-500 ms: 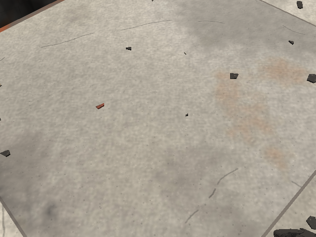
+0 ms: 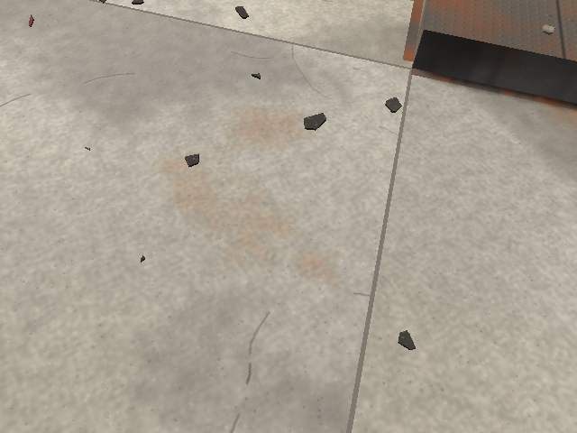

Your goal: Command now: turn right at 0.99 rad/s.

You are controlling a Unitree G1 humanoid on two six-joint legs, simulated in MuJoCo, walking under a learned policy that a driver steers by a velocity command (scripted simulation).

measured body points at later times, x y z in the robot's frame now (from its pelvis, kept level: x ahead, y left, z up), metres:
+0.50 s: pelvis -0.01 -0.04 +0.00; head +0.01 -0.08 +0.45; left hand +0.24 +0.15 -0.08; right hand -0.04 -0.33 -0.14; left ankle +0.04 +0.10 -0.67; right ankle -0.04 -0.11 -0.75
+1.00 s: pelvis +0.16 -0.05 +0.00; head +0.18 -0.03 +0.45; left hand +0.40 +0.13 -0.11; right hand +0.06 -0.31 -0.11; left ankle +0.13 +0.05 -0.74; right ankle +0.13 -0.20 -0.66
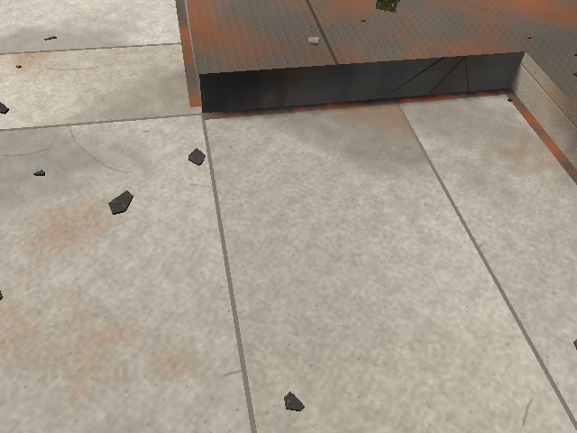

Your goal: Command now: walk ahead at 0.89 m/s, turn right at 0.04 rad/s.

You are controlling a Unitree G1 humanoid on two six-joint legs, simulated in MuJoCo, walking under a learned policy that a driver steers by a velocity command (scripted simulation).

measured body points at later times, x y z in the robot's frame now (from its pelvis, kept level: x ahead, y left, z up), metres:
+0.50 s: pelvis +0.41 -0.06 -0.01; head +0.42 -0.05 +0.44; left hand +0.39 +0.23 -0.14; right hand +0.55 -0.31 -0.11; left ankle +0.45 +0.10 -0.66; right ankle +0.37 -0.12 -0.74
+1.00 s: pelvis +0.76 -0.04 -0.01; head +0.81 -0.04 +0.44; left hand +0.90 +0.20 -0.14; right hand +0.75 -0.30 -0.15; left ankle +0.84 +0.04 -0.74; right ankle +0.83 -0.18 -0.70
